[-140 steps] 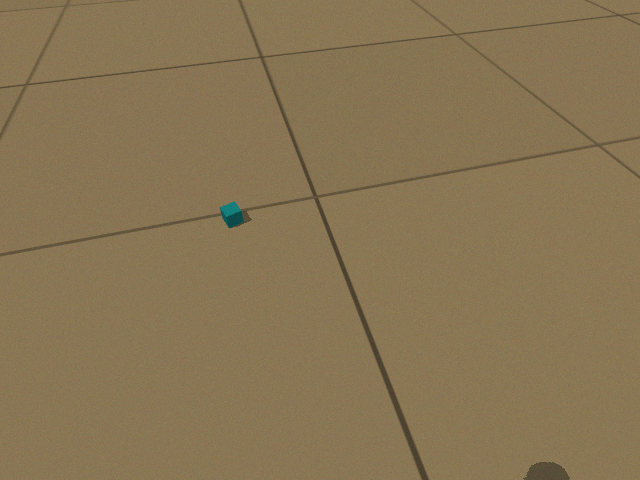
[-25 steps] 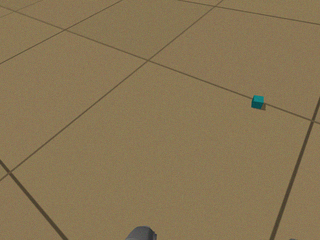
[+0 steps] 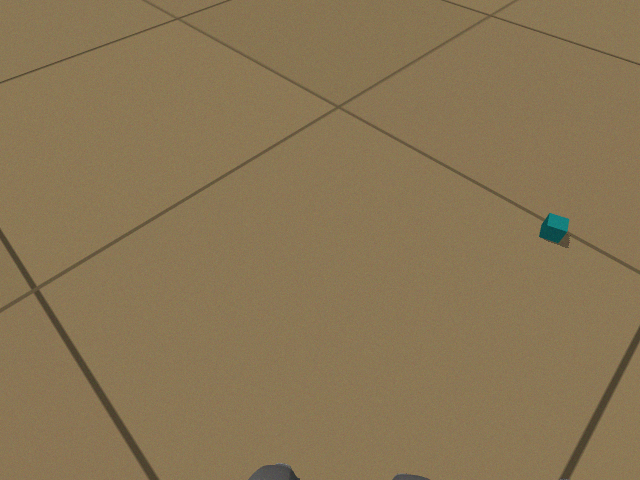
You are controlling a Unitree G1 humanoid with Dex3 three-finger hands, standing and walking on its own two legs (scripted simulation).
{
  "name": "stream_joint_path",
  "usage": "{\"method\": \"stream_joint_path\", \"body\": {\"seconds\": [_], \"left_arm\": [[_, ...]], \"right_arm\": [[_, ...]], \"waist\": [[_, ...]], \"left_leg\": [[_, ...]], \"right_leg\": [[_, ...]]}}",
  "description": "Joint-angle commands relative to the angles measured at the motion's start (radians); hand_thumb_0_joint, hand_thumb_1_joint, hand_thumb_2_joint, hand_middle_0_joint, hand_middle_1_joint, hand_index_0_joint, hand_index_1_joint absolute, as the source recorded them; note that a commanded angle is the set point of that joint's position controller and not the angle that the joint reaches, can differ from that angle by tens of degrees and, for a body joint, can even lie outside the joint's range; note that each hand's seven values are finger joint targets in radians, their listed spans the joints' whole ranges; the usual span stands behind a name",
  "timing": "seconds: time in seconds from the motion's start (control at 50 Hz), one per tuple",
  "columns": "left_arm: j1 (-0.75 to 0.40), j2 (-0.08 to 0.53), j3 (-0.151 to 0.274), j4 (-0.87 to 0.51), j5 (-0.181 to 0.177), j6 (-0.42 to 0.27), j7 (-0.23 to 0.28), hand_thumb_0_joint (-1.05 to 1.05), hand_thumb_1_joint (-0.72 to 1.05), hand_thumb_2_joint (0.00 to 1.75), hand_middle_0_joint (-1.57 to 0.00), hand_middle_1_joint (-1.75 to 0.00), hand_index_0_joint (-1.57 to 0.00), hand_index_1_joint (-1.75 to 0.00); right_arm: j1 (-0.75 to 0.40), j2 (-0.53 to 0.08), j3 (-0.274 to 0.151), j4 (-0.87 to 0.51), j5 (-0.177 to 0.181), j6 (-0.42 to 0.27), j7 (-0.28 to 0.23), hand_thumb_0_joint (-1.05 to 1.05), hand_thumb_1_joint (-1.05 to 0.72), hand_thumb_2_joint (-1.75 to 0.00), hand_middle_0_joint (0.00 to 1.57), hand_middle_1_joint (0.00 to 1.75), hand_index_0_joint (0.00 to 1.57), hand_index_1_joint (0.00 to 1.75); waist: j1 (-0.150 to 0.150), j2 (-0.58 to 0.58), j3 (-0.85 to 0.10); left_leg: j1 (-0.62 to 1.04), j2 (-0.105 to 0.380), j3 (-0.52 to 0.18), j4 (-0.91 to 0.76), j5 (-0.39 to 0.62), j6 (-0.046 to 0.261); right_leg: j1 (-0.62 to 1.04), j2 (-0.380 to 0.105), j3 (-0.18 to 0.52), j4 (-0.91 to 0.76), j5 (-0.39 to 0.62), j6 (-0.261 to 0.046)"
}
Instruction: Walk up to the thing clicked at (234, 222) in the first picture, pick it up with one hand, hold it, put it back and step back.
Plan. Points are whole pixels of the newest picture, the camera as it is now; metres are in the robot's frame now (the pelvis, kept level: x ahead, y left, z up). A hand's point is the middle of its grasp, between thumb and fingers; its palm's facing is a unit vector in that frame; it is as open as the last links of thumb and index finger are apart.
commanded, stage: walk up
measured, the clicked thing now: (553, 228) +1.07 -0.89 -0.71
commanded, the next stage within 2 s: stand in 0.72 s
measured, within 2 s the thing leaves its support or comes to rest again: neither
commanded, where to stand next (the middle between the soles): +0.09 -0.03 m, yaw +1 degrees
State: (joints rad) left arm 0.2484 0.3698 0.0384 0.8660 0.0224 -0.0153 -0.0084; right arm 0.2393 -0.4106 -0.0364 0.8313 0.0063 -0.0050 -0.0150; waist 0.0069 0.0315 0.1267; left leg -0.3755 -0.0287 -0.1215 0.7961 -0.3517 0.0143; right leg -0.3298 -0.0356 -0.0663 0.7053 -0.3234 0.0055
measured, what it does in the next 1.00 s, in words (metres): stands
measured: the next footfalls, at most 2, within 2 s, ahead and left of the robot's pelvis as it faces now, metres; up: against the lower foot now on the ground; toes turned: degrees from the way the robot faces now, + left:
none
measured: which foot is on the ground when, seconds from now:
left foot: down 0.00-1.00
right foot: down 0.00-1.00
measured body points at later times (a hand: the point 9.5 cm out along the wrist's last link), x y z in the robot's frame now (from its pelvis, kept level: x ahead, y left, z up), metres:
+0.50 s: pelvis +0.00 +0.00 +0.02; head +0.01 +0.02 +0.47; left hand +0.08 +0.31 -0.11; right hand +0.11 -0.30 -0.09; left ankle +0.02 +0.13 -0.71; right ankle +0.03 -0.13 -0.71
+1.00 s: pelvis +0.01 -0.01 +0.03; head +0.03 -0.01 +0.48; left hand +0.06 +0.30 -0.10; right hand +0.12 -0.30 -0.10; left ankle +0.02 +0.13 -0.71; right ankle +0.03 -0.13 -0.71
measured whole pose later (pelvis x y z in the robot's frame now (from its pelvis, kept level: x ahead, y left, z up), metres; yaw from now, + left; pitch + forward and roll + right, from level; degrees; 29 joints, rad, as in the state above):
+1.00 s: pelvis +0.01 -0.01 +0.03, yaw +3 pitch -2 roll +0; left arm 0.10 0.36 0.00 1.15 0.01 -0.02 -0.02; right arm 0.06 -0.35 0.00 1.13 -0.01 -0.01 0.01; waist 0.02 0.00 0.07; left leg -0.14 0.00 -0.09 0.35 -0.18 -0.03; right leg -0.14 -0.05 -0.10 0.35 -0.17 0.01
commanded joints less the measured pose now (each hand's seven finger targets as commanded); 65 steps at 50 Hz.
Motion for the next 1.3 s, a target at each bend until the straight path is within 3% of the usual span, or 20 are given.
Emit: {"method": "stream_joint_path", "body": {"seconds": [0.0,0.02,0.04,0.06,0.1,0.12,0.14,0.16,0.18,0.22,0.26,0.34,0.44,0.52,0.7,0.8,0.94,1.02,1.16,1.28], "left_arm": [[-0.105,0.312,0.082,-0.097,0.001,-0.024,0.011,0.00,0.90,0.90,-0.20,-0.30,-0.20,-0.30],[-0.120,0.281,0.069,-0.090,0.000,-0.019,0.008,0.00,0.90,0.90,-0.20,-0.30,-0.20,-0.30],[-0.129,0.276,0.062,-0.089,-0.001,-0.017,0.009,0.00,0.90,0.90,-0.20,-0.30,-0.20,-0.30],[-0.112,0.260,0.056,-0.070,-0.004,-0.018,0.011,0.00,0.90,0.90,-0.20,-0.30,-0.20,-0.30],[-0.108,0.244,0.046,-0.055,-0.008,-0.016,0.007,0.00,0.90,0.90,-0.20,-0.30,-0.20,-0.30],[-0.098,0.227,0.040,-0.054,-0.010,-0.012,0.003,0.00,0.90,0.90,-0.20,-0.30,-0.20,-0.30],[-0.092,0.196,0.035,-0.057,-0.015,-0.005,0.000,0.00,0.90,0.90,-0.20,-0.30,-0.20,-0.30],[-0.099,0.204,0.038,-0.031,-0.020,0.001,0.002,0.00,0.90,0.90,-0.20,-0.30,-0.20,-0.30],[-0.095,0.202,0.036,-0.012,-0.017,-0.002,0.005,0.00,0.90,0.90,-0.20,-0.30,-0.20,-0.30],[-0.099,0.214,0.036,0.001,-0.016,-0.015,0.002,0.00,0.90,0.90,-0.20,-0.30,-0.20,-0.30],[-0.121,0.233,0.036,0.014,-0.019,-0.018,0.000,0.00,0.90,0.90,-0.20,-0.30,-0.20,-0.30],[-0.143,0.216,0.025,0.047,-0.024,-0.013,0.001,0.00,0.90,0.90,-0.20,-0.30,-0.20,-0.30],[-0.178,0.222,0.024,0.079,-0.023,-0.013,-0.001,0.00,0.90,0.90,-0.20,-0.30,-0.20,-0.30],[-0.185,0.214,0.021,0.113,-0.024,-0.009,-0.004,0.00,0.90,0.90,-0.20,-0.30,-0.20,-0.30],[-0.200,0.206,0.011,0.179,-0.018,-0.017,-0.001,0.00,0.90,0.90,-0.20,-0.30,-0.20,-0.30],[-0.195,0.209,0.010,0.204,-0.022,-0.025,0.006,0.00,0.90,0.90,-0.20,-0.30,-0.20,-0.30],[-0.198,0.206,0.004,0.229,-0.018,-0.020,0.008,0.00,0.90,0.90,-0.20,-0.30,-0.20,-0.30],[-0.202,0.213,0.002,0.233,-0.016,-0.016,0.008,0.00,0.90,0.90,-0.20,-0.30,-0.20,-0.30],[-0.199,0.210,0.001,0.230,-0.019,-0.020,0.011,0.00,0.90,0.90,-0.20,-0.30,-0.20,-0.30],[-0.205,0.208,0.002,0.231,-0.019,-0.016,0.012,0.00,0.90,0.90,-0.20,-0.30,-0.20,-0.30]], "right_arm": [[0.059,-0.196,-0.061,-0.036,0.002,-0.020,-0.022,0.00,-0.90,-0.90,0.20,0.30,0.20,0.30],[0.064,-0.197,-0.065,-0.020,0.000,-0.025,-0.015,0.00,-0.90,-0.90,0.20,0.30,0.20,0.30],[0.068,-0.192,-0.062,-0.004,-0.001,-0.030,-0.008,0.00,-0.90,-0.90,0.20,0.30,0.20,0.30],[0.054,-0.172,-0.058,0.004,-0.004,-0.035,-0.003,0.00,-0.90,-0.90,0.20,0.30,0.20,0.30],[0.034,-0.176,-0.054,0.011,-0.006,-0.041,-0.001,0.00,-0.90,-0.90,0.20,0.30,0.20,0.30],[0.028,-0.189,-0.051,0.011,-0.015,-0.050,-0.006,0.00,-0.90,-0.90,0.20,0.30,0.20,0.30],[0.000,-0.221,-0.050,0.006,-0.023,-0.062,-0.010,0.00,-0.90,-0.90,0.20,0.30,0.20,0.30],[-0.038,-0.261,-0.055,0.022,-0.012,-0.063,-0.007,0.00,-0.90,-0.90,0.20,0.30,0.20,0.30],[-0.080,-0.250,-0.050,0.031,-0.012,-0.059,-0.005,0.00,-0.90,-0.90,0.20,0.30,0.20,0.30],[-0.114,-0.205,-0.028,0.040,-0.010,-0.057,-0.002,0.00,-0.90,-0.90,0.20,0.30,0.20,0.30],[-0.097,-0.185,-0.018,0.067,-0.010,-0.055,0.000,0.00,-0.90,-0.90,0.20,0.30,0.20,0.30],[-0.124,-0.189,-0.010,0.102,-0.011,-0.058,0.001,0.00,-0.90,-0.90,0.20,0.30,0.20,0.30],[-0.129,-0.179,-0.001,0.136,-0.008,-0.055,-0.001,0.00,-0.90,-0.90,0.20,0.30,0.20,0.30],[-0.163,-0.181,0.000,0.155,-0.011,-0.050,0.000,0.00,-0.90,-0.90,0.20,0.30,0.20,0.30],[-0.197,-0.151,0.001,0.197,-0.011,-0.034,0.007,0.00,-0.90,-0.90,0.20,0.30,0.20,0.30],[-0.204,-0.165,-0.003,0.214,-0.010,-0.032,0.007,0.00,-0.90,-0.90,0.20,0.30,0.20,0.30],[-0.221,-0.157,-0.001,0.234,-0.010,-0.025,0.007,0.00,-0.90,-0.90,0.20,0.30,0.20,0.30],[-0.207,-0.151,0.001,0.245,-0.012,-0.021,0.010,0.00,-0.90,-0.90,0.20,0.30,0.20,0.30],[-0.209,-0.144,0.002,0.253,-0.011,-0.027,0.009,0.00,-0.90,-0.90,0.20,0.30,0.20,0.30],[-0.203,-0.138,0.005,0.260,-0.012,-0.024,0.009,0.00,-0.90,-0.90,0.20,0.30,0.20,0.30]], "waist": [[-0.031,-0.191,-0.111],[-0.044,-0.172,-0.086],[-0.040,-0.168,-0.080],[-0.025,-0.154,-0.090],[-0.014,-0.175,-0.132],[-0.010,-0.158,-0.157],[0.005,-0.078,-0.170],[0.019,-0.027,-0.126],[0.033,-0.023,-0.100],[0.033,-0.029,-0.132],[0.013,-0.015,-0.127],[0.022,0.028,-0.173],[0.013,-0.002,-0.176],[0.016,0.021,-0.144],[0.001,-0.019,-0.124],[0.007,-0.013,-0.189],[0.007,-0.021,-0.167],[0.006,-0.044,-0.135],[0.011,-0.028,-0.184],[0.008,-0.036,-0.161]], "left_leg": [[0.060,0.010,0.045,0.113,-0.229,0.016],[0.070,0.001,0.058,0.013,-0.224,0.025],[0.093,-0.011,0.073,-0.052,-0.089,0.033],[0.109,0.002,0.048,-0.125,0.072,0.034],[0.182,0.034,0.010,-0.189,0.223,0.043],[0.188,0.075,-0.070,-0.240,0.207,0.058],[0.152,0.181,-0.258,-0.311,0.166,0.100],[0.026,0.217,-0.310,-0.337,0.120,0.142],[-0.028,0.208,-0.282,-0.356,0.085,0.131],[-0.016,0.125,-0.142,-0.320,0.150,0.069],[0.017,0.074,-0.078,-0.300,0.146,0.039],[0.073,0.112,-0.112,-0.346,0.223,0.048],[0.082,0.110,-0.088,-0.373,0.260,0.036],[0.079,0.114,-0.098,-0.425,0.214,0.032],[0.148,0.108,-0.056,-0.442,0.217,0.010],[0.205,0.131,-0.051,-0.451,0.388,0.009],[0.224,0.137,-0.037,-0.501,0.334,0.000],[0.198,0.127,-0.031,-0.525,0.228,-0.005],[0.232,0.140,-0.021,-0.516,0.374,-0.009],[0.229,0.139,-0.014,-0.529,0.349,-0.015]], "right_leg": [[-0.056,-0.383,0.432,-0.294,0.156,-0.288],[-0.067,-0.309,0.312,-0.285,0.107,-0.233],[-0.063,-0.237,0.223,-0.250,0.086,-0.187],[-0.044,-0.190,0.176,-0.217,0.081,-0.146],[-0.051,-0.153,0.138,-0.158,0.131,-0.109],[-0.048,-0.139,0.127,-0.115,0.129,-0.093],[-0.053,-0.091,0.103,-0.049,0.042,-0.055],[0.032,-0.038,0.083,-0.037,-0.071,-0.045],[0.090,-0.042,0.086,-0.090,-0.070,-0.050],[0.153,-0.088,0.106,-0.172,0.029,-0.068],[0.131,-0.128,0.138,-0.220,0.062,-0.090],[0.172,-0.099,0.074,-0.219,0.094,-0.063],[0.226,-0.112,0.071,-0.269,0.131,-0.056],[0.223,-0.105,0.058,-0.307,0.074,-0.042],[0.189,-0.132,0.110,-0.421,0.037,-0.039],[0.273,-0.125,0.083,-0.392,0.250,-0.028],[0.253,-0.114,0.080,-0.413,0.192,-0.023],[0.234,-0.115,0.095,-0.437,0.092,-0.023],[0.280,-0.119,0.087,-0.409,0.261,-0.025],[0.262,-0.113,0.083,-0.419,0.222,-0.022]]}}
